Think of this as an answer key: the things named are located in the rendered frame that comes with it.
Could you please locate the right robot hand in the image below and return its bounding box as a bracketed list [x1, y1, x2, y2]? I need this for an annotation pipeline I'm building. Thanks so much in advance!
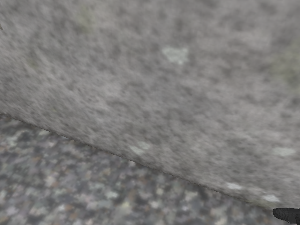
[273, 208, 300, 225]

